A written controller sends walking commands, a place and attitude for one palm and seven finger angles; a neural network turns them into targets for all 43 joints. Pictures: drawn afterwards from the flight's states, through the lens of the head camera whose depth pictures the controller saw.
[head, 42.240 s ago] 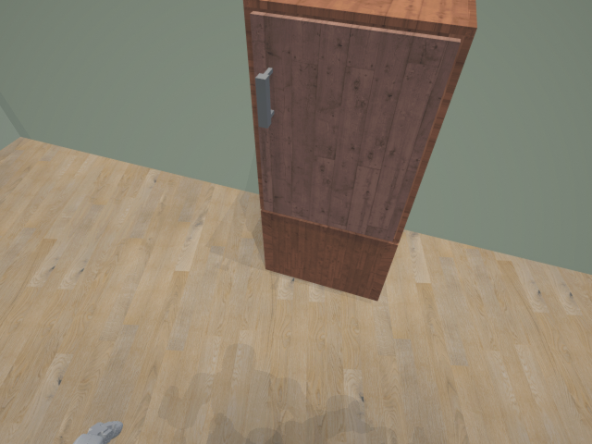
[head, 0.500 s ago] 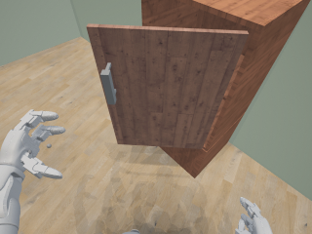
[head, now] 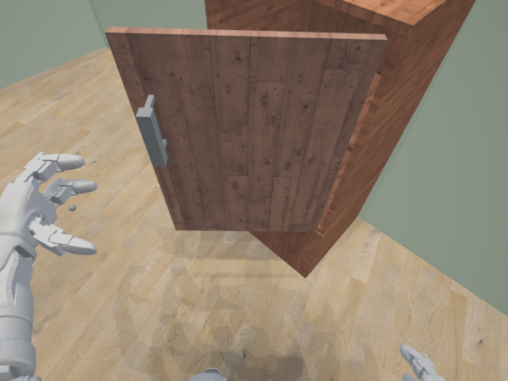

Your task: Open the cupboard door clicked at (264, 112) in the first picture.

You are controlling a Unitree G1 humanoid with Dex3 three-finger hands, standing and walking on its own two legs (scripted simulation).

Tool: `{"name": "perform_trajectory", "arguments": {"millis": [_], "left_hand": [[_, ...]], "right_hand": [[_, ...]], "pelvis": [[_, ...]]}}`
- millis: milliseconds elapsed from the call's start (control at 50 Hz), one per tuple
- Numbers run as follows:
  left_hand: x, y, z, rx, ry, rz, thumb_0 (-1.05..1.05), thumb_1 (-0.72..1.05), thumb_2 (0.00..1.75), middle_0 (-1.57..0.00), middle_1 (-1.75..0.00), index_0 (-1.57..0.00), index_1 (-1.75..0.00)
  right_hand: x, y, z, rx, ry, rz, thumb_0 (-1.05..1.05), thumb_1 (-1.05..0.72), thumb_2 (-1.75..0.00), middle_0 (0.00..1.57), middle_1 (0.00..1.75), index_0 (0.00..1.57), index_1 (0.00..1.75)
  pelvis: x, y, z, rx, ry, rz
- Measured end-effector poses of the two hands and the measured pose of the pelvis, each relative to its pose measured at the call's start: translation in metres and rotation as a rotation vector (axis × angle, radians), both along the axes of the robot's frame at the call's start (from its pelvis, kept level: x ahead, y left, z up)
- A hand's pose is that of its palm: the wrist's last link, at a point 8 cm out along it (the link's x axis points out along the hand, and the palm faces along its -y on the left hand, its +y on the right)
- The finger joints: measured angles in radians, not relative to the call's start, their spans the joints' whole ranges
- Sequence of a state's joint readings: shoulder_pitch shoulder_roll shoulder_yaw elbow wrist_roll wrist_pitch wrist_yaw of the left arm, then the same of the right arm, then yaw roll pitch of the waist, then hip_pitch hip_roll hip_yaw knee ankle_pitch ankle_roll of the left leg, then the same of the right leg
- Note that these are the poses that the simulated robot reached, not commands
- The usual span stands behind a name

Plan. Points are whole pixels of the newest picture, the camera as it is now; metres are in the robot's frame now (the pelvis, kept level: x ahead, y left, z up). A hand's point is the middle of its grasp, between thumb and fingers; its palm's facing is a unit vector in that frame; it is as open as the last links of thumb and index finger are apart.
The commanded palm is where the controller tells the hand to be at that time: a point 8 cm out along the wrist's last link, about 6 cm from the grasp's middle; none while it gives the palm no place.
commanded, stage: move the hooked fingers beside the handle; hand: left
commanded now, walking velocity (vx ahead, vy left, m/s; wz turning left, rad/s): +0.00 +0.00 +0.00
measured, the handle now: (155, 131) +0.53 +0.20 +0.07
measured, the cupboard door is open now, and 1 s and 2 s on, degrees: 43 43 43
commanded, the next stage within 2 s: none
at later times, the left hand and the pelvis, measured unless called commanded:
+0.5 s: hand (94, 174) +0.41 +0.27 +0.09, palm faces +0.03 -1.00 -0.02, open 14.0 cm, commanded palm +0.38 +0.32 +0.08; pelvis +0.00 +0.01 +0.00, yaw +0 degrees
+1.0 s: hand (104, 152) +0.46 +0.27 +0.08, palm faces +0.03 -1.00 -0.01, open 14.0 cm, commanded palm +0.45 +0.32 +0.08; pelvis +0.00 +0.01 -0.01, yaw -1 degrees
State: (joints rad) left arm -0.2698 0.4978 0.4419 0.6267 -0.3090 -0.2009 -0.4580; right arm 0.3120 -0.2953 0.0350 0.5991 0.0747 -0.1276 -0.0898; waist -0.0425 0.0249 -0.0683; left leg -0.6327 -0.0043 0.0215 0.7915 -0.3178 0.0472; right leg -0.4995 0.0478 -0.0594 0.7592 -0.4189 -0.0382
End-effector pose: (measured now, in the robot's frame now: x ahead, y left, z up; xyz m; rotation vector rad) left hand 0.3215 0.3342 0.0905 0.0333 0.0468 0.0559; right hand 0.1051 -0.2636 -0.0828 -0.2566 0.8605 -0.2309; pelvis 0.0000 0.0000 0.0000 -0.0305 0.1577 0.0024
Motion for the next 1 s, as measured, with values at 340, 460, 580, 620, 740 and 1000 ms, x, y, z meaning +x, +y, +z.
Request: {"name": "perform_trajectory", "arguments": {"millis": [340,460,580,620,740,1000], "left_hand": [[0.047,-0.009,-0.004,-0.011,-0.012,-0.021,-0.01,-0.5,0.3,-0.31,-1.2,-0.3,-1.2],[0.059,-0.013,0.002,-0.003,-0.047,-0.027,-0.01,-0.5,0.3,-0.3,-1.2,-0.3,-1.2],[0.074,-0.01,-0.01,-0.03,0.01,-0.016,-0.01,-0.5,0.3,-0.31,-1.2,-0.3,-1.2],[0.078,-0.009,-0.013,-0.022,0.012,-0.011,-0.01,-0.5,0.3,-0.3,-1.2,-0.3,-1.2],[0.091,-0.01,-0.001,-0.008,-0.067,-0.014,-0.01,-0.5,0.3,-0.3,-1.2,-0.3,-1.2],[0.119,-0.009,-0.007,-0.02,-0.042,-0.021,-0.01,-0.5,0.3,-0.3,-1.2,-0.3,-1.2]], "right_hand": [[-0.019,0.009,-0.008,-0.005,0.105,-0.032,0.01,-0.9,-0.89,0.2,0.3,0.2,0.3],[-0.025,0.012,-0.01,0.004,0.138,-0.036,0.01,-0.9,-0.89,0.2,0.3,0.2,0.3],[-0.034,0.011,-0.014,-0.003,0.187,-0.043,0.01,-0.9,-0.89,0.2,0.3,0.2,0.3],[-0.038,0.01,-0.014,-0.009,0.205,-0.049,0.01,-0.9,-0.89,0.2,0.3,0.2,0.3],[-0.055,0.005,-0.016,-0.021,0.266,-0.075,0.01,-0.9,-0.89,0.2,0.3,0.2,0.3],[-0.087,0.002,-0.021,-0.032,0.373,-0.121,0.01,-0.9,-0.89,0.2,0.3,0.2,0.3]], "pelvis": [[0.002,0.01,-0.002,-0.007,0.03,-0.001],[0.004,0.013,-0.003,-0.009,0.04,-0.005],[0.002,0.013,-0.005,-0.01,0.055,-0.003],[0.001,0.013,-0.006,-0.012,0.062,-0.004],[0.002,0.014,-0.008,-0.018,0.077,-0.008],[0.0,0.014,-0.015,-0.024,0.119,-0.015]]}}
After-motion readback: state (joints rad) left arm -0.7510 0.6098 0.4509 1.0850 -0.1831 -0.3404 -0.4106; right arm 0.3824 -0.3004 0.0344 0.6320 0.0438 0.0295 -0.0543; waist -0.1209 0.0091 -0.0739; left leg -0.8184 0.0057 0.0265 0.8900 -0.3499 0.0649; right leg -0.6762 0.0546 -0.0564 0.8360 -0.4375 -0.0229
